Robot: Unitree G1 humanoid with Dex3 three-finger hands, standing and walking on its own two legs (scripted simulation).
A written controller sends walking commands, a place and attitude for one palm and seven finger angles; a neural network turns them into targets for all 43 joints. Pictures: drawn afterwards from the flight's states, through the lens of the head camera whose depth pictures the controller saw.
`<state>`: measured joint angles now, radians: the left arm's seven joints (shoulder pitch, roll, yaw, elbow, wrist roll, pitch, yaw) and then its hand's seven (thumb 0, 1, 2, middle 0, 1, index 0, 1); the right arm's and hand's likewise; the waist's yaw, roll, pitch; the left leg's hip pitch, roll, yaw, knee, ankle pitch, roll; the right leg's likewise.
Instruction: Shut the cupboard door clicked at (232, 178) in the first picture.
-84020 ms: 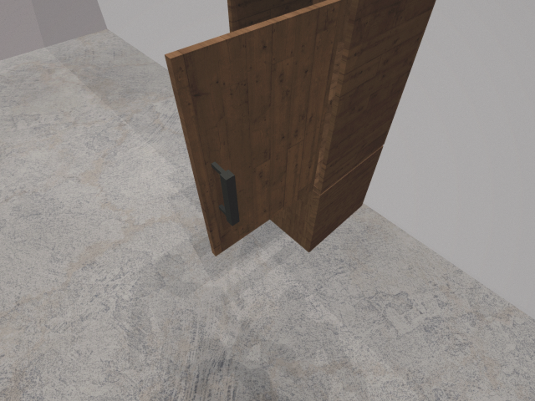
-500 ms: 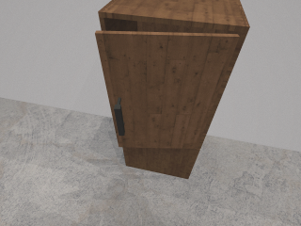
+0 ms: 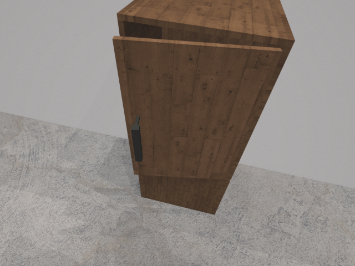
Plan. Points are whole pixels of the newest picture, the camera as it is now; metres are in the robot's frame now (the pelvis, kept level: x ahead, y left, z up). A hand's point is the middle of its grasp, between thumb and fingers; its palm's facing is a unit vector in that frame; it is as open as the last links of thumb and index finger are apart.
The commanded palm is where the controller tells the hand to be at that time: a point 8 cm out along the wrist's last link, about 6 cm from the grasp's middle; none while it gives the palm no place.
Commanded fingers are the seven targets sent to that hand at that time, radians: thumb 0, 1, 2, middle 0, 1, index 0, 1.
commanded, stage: shuffle to correct the standing spot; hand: left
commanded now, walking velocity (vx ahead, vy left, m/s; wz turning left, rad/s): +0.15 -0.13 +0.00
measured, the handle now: (138, 139) +0.51 +0.16 -0.07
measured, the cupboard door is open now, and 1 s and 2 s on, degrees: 11 11 11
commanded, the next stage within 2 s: come to a stop and stand still in 0.08 s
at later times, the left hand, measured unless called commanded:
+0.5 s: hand out of the picture +0.06 +0.15 -0.18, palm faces +0.01 -0.98 -0.18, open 7.3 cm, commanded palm none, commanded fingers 0.00 0.90 0.90 -0.20 -0.30 -0.20 -0.30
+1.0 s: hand out of the picture +0.04 +0.22 -0.17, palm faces -0.02 -0.97 -0.24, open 7.4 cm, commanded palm none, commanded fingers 0.00 0.90 0.90 -0.20 -0.30 -0.20 -0.30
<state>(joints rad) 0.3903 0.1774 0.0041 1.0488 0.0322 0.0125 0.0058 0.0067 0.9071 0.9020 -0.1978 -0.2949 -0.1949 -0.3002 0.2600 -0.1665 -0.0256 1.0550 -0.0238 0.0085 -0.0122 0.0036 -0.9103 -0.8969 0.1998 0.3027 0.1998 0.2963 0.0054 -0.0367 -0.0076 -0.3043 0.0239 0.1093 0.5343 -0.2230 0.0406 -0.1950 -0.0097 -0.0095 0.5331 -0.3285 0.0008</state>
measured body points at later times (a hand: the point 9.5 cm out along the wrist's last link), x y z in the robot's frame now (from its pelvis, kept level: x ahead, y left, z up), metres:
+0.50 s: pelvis +0.04 -0.02 +0.00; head +0.06 -0.01 +0.45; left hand +0.06 +0.20 -0.17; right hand +0.04 -0.24 -0.15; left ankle +0.04 +0.10 -0.73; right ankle +0.01 -0.12 -0.73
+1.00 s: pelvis +0.01 +0.03 +0.00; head +0.02 +0.02 +0.45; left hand +0.04 +0.27 -0.15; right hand +0.04 -0.21 -0.16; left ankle +0.04 +0.10 -0.73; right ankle +0.01 -0.12 -0.73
